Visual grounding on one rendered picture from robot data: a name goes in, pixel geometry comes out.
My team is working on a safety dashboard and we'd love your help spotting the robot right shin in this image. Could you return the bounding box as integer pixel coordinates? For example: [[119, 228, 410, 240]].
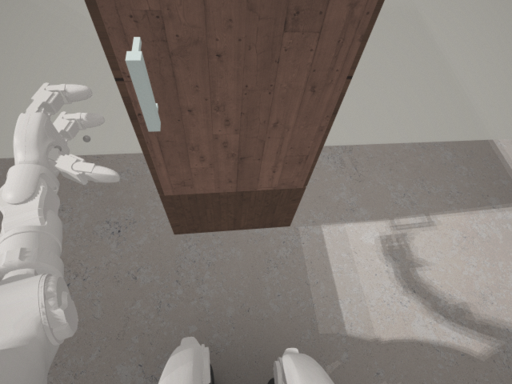
[[282, 348, 299, 356]]

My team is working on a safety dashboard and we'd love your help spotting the robot left forearm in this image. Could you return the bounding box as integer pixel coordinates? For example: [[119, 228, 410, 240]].
[[0, 163, 64, 286]]

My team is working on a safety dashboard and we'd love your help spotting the cupboard door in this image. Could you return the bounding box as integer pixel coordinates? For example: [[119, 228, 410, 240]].
[[96, 0, 378, 195]]

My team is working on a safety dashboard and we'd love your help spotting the left robot thigh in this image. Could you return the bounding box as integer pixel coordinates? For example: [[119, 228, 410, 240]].
[[158, 343, 210, 384]]

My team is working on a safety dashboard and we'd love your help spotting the handle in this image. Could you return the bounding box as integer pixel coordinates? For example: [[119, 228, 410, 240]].
[[125, 37, 161, 132]]

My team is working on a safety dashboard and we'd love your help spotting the robot left upper arm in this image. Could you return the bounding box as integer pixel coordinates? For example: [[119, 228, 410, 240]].
[[0, 274, 78, 384]]

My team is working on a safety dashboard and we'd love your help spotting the left robot hand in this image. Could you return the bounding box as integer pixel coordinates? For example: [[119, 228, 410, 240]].
[[14, 82, 120, 185]]

